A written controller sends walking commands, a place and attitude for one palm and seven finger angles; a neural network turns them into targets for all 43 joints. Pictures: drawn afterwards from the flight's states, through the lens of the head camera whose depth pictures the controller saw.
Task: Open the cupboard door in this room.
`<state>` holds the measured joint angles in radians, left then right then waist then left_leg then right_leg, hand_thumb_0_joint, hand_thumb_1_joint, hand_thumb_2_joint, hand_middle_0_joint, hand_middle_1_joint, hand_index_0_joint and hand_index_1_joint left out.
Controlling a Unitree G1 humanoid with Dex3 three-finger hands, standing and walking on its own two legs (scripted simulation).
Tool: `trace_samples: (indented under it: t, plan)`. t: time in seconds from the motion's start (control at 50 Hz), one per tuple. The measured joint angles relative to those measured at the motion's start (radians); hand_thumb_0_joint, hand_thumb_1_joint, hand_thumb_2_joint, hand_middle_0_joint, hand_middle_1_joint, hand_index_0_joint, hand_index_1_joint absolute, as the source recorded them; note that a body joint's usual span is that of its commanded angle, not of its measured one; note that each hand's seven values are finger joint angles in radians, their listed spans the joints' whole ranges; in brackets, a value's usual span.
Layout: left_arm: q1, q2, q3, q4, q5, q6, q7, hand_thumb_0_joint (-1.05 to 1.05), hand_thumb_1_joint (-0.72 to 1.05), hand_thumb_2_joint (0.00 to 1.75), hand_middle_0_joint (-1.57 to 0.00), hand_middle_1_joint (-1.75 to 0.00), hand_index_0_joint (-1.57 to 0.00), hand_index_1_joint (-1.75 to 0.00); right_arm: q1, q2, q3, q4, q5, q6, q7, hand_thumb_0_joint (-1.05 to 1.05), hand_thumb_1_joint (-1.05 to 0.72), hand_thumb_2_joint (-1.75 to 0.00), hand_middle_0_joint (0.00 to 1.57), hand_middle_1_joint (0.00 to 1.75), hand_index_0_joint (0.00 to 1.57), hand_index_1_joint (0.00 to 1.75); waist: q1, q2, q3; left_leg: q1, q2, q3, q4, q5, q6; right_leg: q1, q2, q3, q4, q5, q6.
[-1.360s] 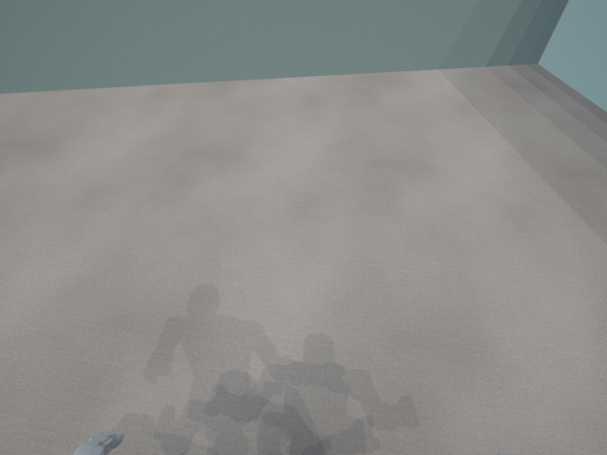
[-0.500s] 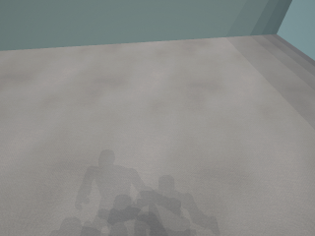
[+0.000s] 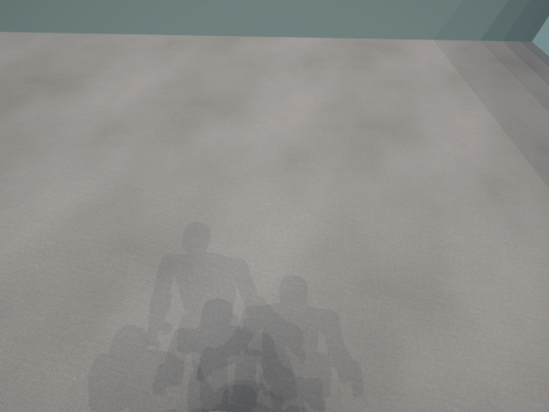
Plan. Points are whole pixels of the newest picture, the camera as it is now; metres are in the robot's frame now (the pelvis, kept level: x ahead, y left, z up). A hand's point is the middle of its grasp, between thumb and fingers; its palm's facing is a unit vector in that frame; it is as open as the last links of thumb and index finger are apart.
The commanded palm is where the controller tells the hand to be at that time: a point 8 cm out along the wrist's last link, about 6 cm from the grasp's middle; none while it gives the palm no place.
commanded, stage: turn or walk to find it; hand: left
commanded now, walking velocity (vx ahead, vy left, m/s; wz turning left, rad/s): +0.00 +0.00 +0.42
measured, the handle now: out of the picture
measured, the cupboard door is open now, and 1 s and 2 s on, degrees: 0 0 0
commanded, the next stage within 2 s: none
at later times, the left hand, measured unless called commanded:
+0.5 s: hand out of the picture -0.04 +0.17 -0.16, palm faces +0.27 -0.93 -0.26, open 7.4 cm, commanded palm none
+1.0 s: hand out of the picture -0.06 +0.22 -0.15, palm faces +0.45 -0.86 -0.25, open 7.4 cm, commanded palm none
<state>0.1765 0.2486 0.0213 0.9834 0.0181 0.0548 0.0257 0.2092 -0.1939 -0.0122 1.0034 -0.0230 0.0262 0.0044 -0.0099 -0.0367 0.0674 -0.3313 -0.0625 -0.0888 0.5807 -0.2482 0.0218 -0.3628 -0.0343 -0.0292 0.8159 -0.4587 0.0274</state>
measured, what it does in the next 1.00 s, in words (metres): steps on the spot, turning left: right foot, then left foot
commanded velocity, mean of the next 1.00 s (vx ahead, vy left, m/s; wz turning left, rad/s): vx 0.00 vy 0.00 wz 0.42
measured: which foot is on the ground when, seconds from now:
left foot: down 0.00-0.20, up 0.22-0.58, down 0.60-1.00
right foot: up 0.00-0.18, down 0.20-0.62, up 0.64-1.00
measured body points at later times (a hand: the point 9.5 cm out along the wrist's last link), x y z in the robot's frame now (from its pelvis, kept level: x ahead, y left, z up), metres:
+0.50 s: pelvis -0.03 -0.03 +0.01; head +0.00 -0.03 +0.46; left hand -0.05 +0.22 -0.14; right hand +0.11 -0.28 -0.14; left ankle -0.07 +0.10 -0.67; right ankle -0.03 -0.14 -0.73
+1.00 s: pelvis -0.06 -0.01 +0.01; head -0.04 +0.01 +0.46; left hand -0.08 +0.27 -0.13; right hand +0.10 -0.20 -0.13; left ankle -0.08 +0.09 -0.73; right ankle +0.00 -0.14 -0.68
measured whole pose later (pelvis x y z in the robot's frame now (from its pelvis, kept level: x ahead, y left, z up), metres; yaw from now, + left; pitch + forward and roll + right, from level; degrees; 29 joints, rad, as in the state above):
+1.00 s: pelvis -0.06 -0.01 +0.01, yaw +25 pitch -1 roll +0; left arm 0.17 0.23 0.07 0.93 0.02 0.06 0.02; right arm 0.22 -0.19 -0.04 0.96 -0.03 0.02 -0.01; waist -0.02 -0.01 0.05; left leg -0.23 -0.05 -0.04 0.46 -0.21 0.05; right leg -0.38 -0.07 -0.03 0.88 -0.42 0.08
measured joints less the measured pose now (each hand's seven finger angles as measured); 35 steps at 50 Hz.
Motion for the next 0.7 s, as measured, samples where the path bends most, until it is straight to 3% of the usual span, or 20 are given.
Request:
trace_samples:
  t: [0.08, 0.14, 0.18, 0.2, 0.24, 0.28, 0.34, 0.38, 0.48, 0.56, 0.6, 0.64, 0.7]
  plan:
    - [-0.005, -0.017, 0.010, -0.021, -0.005, -0.007, 0.002, 0.00, 0.90, 0.90, -0.20, -0.30, -0.20, -0.30, 0.009, 0.010, -0.009, -0.017, -0.003, 0.003, -0.010, 0.00, -0.90, -0.90, 0.20, 0.30, 0.21, 0.30, -0.004, 0.032, 0.004, -0.005, 0.002, -0.044, -0.056, 0.049, -0.009, -0.012, 0.026, 0.010, 0.069, -0.039, 0.007]
    - [-0.007, -0.029, 0.013, -0.040, -0.011, -0.016, 0.002, 0.00, 0.90, 0.90, -0.20, -0.30, -0.20, -0.30, 0.011, -0.001, -0.021, -0.025, -0.004, 0.008, -0.013, 0.00, -0.90, -0.90, 0.20, 0.30, 0.21, 0.30, -0.007, 0.058, -0.001, -0.019, -0.002, -0.077, -0.071, 0.072, -0.024, 0.040, 0.036, 0.018, -0.057, -0.005, 0.011]
    - [0.000, -0.031, 0.014, -0.054, -0.011, -0.026, 0.002, 0.00, 0.90, 0.90, -0.20, -0.30, -0.20, -0.30, 0.014, -0.012, -0.031, -0.030, 0.000, 0.014, -0.011, 0.00, -0.90, -0.90, 0.20, 0.30, 0.21, 0.30, -0.004, 0.064, -0.011, -0.038, -0.014, -0.093, -0.052, 0.072, -0.039, 0.105, 0.033, 0.017, -0.212, 0.088, 0.012]
    - [0.005, -0.034, 0.016, -0.058, -0.008, -0.033, 0.004, 0.00, 0.90, 0.90, -0.20, -0.30, -0.20, -0.30, 0.014, -0.021, -0.038, -0.033, 0.003, 0.018, -0.010, 0.00, -0.90, -0.90, 0.20, 0.30, 0.21, 0.30, -0.001, 0.072, -0.014, -0.054, -0.016, -0.100, -0.024, 0.060, -0.045, 0.124, 0.034, 0.008, -0.258, 0.115, -0.007]
    - [0.015, -0.044, 0.014, -0.060, 0.002, -0.037, 0.006, 0.00, 0.90, 0.90, -0.20, -0.30, -0.20, -0.30, 0.009, -0.037, -0.054, -0.031, 0.003, 0.029, -0.010, 0.01, -0.90, -0.90, 0.20, 0.30, 0.21, 0.30, 0.001, 0.086, -0.012, -0.106, -0.016, -0.073, 0.131, -0.090, -0.045, 0.129, 0.033, -0.014, -0.242, 0.113, -0.041]
    - [0.035, -0.050, 0.015, -0.059, 0.006, -0.039, 0.010, 0.00, 0.90, 0.90, -0.20, -0.30, -0.20, -0.30, 0.010, -0.049, -0.066, -0.029, -0.001, 0.039, -0.006, 0.01, -0.90, -0.90, 0.20, 0.30, 0.20, 0.30, 0.001, 0.078, -0.020, -0.159, -0.016, -0.021, 0.320, -0.158, -0.046, 0.149, 0.014, -0.033, -0.252, 0.110, -0.053]
    - [0.063, -0.053, 0.013, -0.053, 0.008, -0.040, 0.009, 0.00, 0.90, 0.90, -0.20, -0.30, -0.20, -0.30, 0.007, -0.065, -0.075, -0.026, -0.001, 0.042, 0.001, 0.01, -0.91, -0.90, 0.20, 0.30, 0.20, 0.29, -0.001, 0.064, -0.027, -0.196, 0.014, 0.034, 0.517, -0.130, -0.059, 0.180, -0.009, -0.058, -0.283, 0.120, -0.054]
    - [0.075, -0.054, 0.012, -0.049, 0.010, -0.042, 0.009, 0.00, 0.90, 0.90, -0.20, -0.30, -0.20, -0.30, 0.005, -0.070, -0.077, -0.026, 0.000, 0.043, 0.004, 0.01, -0.91, -0.90, 0.20, 0.30, 0.20, 0.29, -0.004, 0.054, -0.027, -0.190, 0.039, 0.055, 0.555, -0.115, -0.068, 0.193, -0.021, -0.080, -0.293, 0.123, -0.052]
    - [0.097, -0.056, 0.009, -0.048, 0.017, -0.049, 0.006, 0.00, 0.90, 0.90, -0.20, -0.30, -0.20, -0.30, -0.021, -0.069, -0.069, -0.021, 0.003, 0.052, 0.004, 0.01, -0.91, -0.90, 0.19, 0.30, 0.20, 0.29, 0.009, 0.030, -0.013, -0.116, 0.081, 0.092, 0.435, -0.152, -0.080, 0.190, -0.048, -0.126, -0.283, 0.116, -0.041]
    - [0.105, -0.045, 0.015, -0.042, 0.021, -0.045, 0.002, 0.00, 0.90, 0.90, -0.20, -0.30, -0.20, -0.30, -0.055, -0.053, -0.053, -0.029, 0.008, 0.042, 0.006, 0.01, -0.91, -0.90, 0.19, 0.30, 0.20, 0.29, 0.029, 0.005, 0.007, -0.020, 0.087, 0.131, 0.221, -0.169, -0.068, 0.164, -0.073, -0.160, -0.238, 0.095, -0.021]
    - [0.114, -0.034, 0.020, -0.036, 0.017, -0.041, 0.001, 0.00, 0.90, 0.90, -0.20, -0.30, -0.20, -0.30, -0.065, -0.046, -0.045, -0.041, 0.009, 0.027, 0.007, 0.01, -0.91, -0.90, 0.19, 0.30, 0.20, 0.29, 0.031, -0.005, 0.010, 0.048, 0.082, 0.151, 0.064, -0.087, -0.054, 0.141, -0.089, -0.177, -0.188, 0.070, -0.003]
    - [0.109, -0.013, 0.029, -0.024, 0.008, -0.025, 0.000, 0.00, 0.90, 0.90, -0.20, -0.30, -0.20, -0.30, -0.081, -0.027, -0.039, -0.047, 0.007, 0.006, 0.006, 0.01, -0.91, -0.90, 0.19, 0.30, 0.20, 0.29, 0.037, -0.038, 0.021, 0.055, 0.057, 0.160, 0.040, -0.103, 0.005, 0.080, -0.110, -0.140, -0.057, -0.001, 0.013]
    - [0.098, 0.005, 0.038, -0.008, 0.006, 0.006, 0.007, 0.00, 0.90, 0.90, -0.20, -0.30, -0.20, -0.30, -0.085, -0.002, -0.025, -0.058, 0.007, -0.009, -0.002, 0.00, -0.91, -0.90, 0.20, 0.30, 0.20, 0.29, 0.044, -0.041, 0.025, 0.072, 0.057, 0.152, 0.020, -0.087, 0.025, -0.011, -0.075, -0.064, 0.167, -0.083, 0.029]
